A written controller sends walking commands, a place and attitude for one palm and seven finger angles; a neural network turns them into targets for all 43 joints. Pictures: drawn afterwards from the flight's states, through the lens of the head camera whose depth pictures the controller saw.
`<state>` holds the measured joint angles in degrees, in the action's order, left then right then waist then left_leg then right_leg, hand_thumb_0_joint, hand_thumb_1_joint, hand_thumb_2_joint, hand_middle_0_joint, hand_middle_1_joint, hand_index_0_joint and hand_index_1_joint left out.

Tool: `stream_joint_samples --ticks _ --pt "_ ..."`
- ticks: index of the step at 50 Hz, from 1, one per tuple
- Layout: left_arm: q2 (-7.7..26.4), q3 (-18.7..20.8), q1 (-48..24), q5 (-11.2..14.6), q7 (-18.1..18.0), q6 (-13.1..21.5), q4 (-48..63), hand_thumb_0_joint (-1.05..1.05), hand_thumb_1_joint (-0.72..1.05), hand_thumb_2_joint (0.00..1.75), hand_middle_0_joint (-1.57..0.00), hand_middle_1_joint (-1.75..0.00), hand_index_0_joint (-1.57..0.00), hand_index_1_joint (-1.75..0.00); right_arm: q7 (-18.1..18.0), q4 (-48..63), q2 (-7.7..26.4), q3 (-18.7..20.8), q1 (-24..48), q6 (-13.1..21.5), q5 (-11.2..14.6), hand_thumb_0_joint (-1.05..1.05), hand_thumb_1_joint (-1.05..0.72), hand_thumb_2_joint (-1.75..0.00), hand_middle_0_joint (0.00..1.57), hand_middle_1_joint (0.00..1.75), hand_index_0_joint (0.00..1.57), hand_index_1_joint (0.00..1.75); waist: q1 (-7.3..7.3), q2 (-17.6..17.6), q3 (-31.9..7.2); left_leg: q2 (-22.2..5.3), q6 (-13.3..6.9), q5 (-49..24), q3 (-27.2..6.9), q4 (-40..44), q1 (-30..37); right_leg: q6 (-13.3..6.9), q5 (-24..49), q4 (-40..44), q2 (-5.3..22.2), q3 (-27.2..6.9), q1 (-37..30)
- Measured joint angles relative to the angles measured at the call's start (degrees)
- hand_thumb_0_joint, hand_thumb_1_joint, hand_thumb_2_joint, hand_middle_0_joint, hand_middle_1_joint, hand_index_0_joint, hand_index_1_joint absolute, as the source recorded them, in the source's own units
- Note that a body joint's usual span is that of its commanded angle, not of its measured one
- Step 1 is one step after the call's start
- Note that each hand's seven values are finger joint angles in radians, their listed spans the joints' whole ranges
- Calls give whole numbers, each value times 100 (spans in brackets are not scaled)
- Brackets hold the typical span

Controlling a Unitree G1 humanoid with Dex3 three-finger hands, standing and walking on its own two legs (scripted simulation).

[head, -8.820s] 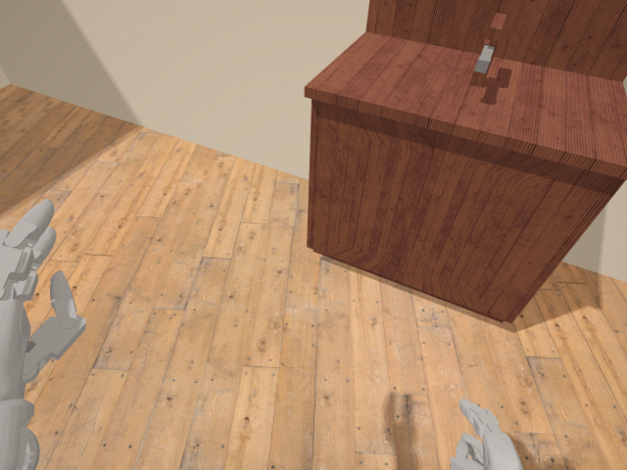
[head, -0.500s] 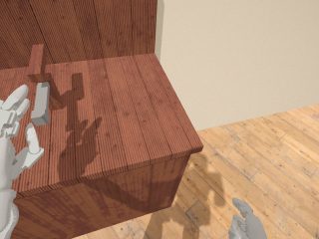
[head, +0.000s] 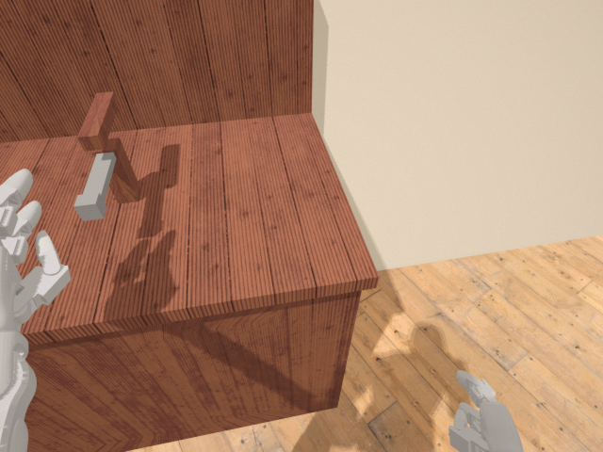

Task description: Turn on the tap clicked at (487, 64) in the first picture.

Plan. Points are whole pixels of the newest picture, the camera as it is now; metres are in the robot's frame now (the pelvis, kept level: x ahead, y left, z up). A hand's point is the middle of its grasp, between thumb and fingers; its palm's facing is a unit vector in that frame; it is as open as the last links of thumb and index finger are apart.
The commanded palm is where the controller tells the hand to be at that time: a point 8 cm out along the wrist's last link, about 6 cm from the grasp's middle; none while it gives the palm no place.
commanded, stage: turn the palm inward beside the body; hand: left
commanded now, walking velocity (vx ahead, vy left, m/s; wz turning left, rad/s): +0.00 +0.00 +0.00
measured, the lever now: (90, 206) +0.37 +0.35 +0.13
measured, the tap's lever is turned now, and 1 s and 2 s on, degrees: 0 0 0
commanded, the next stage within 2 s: reach beside the lever's end, fingers flat in 1.68 s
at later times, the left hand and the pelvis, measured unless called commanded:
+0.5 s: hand (85, 284) +0.22 +0.26 +0.17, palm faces +0.44 -0.87 -0.23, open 7.4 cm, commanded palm +0.17 +0.30 +0.18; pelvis +0.03 +0.01 +0.00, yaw +0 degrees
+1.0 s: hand (82, 303) +0.20 +0.25 +0.17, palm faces +0.48 -0.86 -0.17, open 7.4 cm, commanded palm +0.14 +0.29 +0.18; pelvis +0.01 +0.01 +0.00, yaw +0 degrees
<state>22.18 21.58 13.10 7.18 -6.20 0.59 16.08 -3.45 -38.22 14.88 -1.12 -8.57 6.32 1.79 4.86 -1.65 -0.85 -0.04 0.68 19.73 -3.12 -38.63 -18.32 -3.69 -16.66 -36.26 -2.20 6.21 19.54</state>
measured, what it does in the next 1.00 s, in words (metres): stands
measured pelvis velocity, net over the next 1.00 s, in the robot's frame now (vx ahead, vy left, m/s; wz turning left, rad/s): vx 0.01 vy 0.01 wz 0.00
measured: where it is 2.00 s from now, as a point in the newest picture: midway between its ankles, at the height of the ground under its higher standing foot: outside the picture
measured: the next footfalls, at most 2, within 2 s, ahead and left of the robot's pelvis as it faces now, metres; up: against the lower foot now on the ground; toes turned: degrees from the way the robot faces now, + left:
none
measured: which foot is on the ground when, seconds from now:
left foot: down 0.00-1.00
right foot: down 0.00-1.00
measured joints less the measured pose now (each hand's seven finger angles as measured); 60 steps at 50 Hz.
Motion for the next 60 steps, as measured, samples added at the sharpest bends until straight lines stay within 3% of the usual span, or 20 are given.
stream_joint_samples --ticks 3,8,14,24,41,60 --pt "-11 -137 102 47 106 -200 162 2 90 90 -20 -30 -20 -30 -39 -15 -47 -2 39 29 32 1 -90 -90 21 30 20 30 -49 -60 -57 -27 44 37 13 9 19 -4 -38 -14 -25 -15 2" --pt "7 -115 666 300 171 -257 670 2 90 90 -21 -30 -21 -30 -27 48 -155 23 2 31 56 1 -90 -90 21 30 20 30 -146 -53 -189 -49 62 104 110 92 71 -32 -105 -25 -50 -111 28" --pt "-146 96 1166 485 117 -245 986 1 89 90 -21 -30 -21 -30 -9 101 -93 93 -240 106 84 1 -90 -90 21 30 20 30 -95 -24 -327 -9 0 175 154 121 67 -12 -188 -50 -14 -158 61" --pt "-472 -370 1367 353 -9 -137 1325 2 90 90 -21 -30 -21 -30 -93 91 -66 64 -425 476 63 1 -91 -90 20 30 20 30 15 12 -306 127 -106 190 130 69 74 75 -246 -125 124 -137 35" --pt "-637 -648 1285 392 -351 -1004 1660 2 90 90 -21 -30 -21 -30 -136 155 -250 -213 -173 373 72 1 -90 -90 21 30 20 30 58 -53 -280 172 -142 21 143 232 273 117 -74 49 169 -151 -175" --pt "-794 -819 1413 540 -596 -1494 1922 2 90 90 -20 -30 -20 -30 -203 75 -148 -190 -122 323 101 1 -90 -90 21 30 20 30 41 -119 -224 98 -48 -36 49 310 420 15 -35 143 95 -55 -346"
